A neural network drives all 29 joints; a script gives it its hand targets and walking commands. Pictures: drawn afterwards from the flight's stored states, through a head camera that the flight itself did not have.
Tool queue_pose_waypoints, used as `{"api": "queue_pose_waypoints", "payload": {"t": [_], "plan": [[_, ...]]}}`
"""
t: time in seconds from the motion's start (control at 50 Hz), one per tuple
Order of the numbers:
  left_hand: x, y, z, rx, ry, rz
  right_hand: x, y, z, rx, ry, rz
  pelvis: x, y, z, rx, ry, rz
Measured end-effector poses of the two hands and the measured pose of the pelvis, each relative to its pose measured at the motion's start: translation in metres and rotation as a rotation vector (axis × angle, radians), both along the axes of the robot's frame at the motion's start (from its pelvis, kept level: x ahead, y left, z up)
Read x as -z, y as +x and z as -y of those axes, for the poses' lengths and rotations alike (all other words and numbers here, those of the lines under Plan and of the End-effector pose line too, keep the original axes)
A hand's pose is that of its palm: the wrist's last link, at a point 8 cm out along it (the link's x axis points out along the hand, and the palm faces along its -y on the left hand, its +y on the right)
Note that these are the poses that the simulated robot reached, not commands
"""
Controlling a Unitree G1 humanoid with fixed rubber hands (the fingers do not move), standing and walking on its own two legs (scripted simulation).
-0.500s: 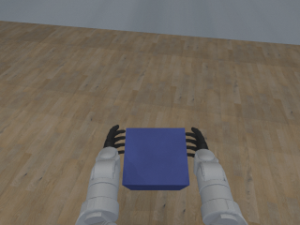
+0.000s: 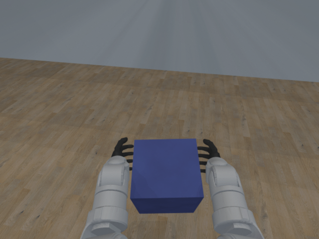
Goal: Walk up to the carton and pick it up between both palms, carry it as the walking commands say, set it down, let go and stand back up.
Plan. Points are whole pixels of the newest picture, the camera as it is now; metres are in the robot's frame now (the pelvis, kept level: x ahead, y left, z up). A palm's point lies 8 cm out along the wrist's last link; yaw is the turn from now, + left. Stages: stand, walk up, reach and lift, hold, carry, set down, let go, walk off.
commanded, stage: reach and lift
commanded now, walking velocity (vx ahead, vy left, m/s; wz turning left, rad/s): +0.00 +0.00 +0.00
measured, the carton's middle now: (165, 178) +0.32 +0.02 -0.02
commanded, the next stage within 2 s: hold in 1.14 s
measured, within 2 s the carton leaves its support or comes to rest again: neither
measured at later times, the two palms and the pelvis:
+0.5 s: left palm (124, 160) +0.31 +0.14 +0.07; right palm (219, 167) +0.31 -0.12 +0.06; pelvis +0.00 +0.01 +0.00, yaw +0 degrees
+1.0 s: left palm (122, 164) +0.30 +0.14 +0.06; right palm (219, 170) +0.30 -0.12 +0.06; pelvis +0.00 +0.01 +0.00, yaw +0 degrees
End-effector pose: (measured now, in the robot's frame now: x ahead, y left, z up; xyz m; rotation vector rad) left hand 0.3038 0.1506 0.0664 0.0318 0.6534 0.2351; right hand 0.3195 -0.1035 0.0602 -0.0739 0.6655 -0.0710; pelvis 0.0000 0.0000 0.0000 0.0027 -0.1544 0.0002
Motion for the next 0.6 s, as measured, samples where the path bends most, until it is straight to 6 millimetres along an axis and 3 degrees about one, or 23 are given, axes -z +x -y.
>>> {"api": "queue_pose_waypoints", "payload": {"t": [0.38, 0.6], "plan": [[0.0, 0.007, 0.014, 0.058, 0.008, -0.014, -0.001, -0.009, 0.013, 0.075, -0.007, -0.013, 0.0, -0.006, -0.008, 0.0, -0.005, -0.002], [0.0, 0.009, 0.012, 0.072, 0.013, -0.011, 0.0, -0.009, 0.012, 0.065, -0.008, -0.013, -0.001, -0.001, -0.011, 0.002, -0.005, -0.009]]}}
